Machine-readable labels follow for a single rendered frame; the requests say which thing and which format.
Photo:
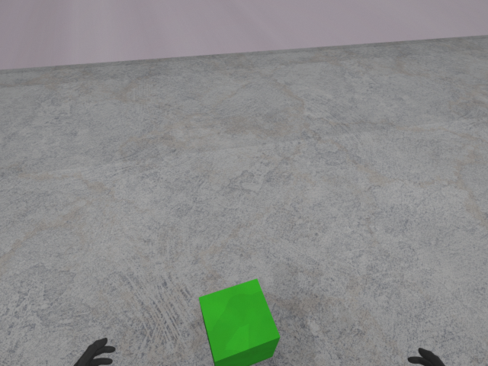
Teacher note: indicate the robot right hand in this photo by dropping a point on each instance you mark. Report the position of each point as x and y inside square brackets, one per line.
[427, 359]

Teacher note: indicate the robot left hand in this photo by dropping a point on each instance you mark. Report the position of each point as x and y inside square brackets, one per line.
[97, 348]

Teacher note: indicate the carton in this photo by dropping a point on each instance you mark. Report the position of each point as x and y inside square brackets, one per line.
[239, 325]

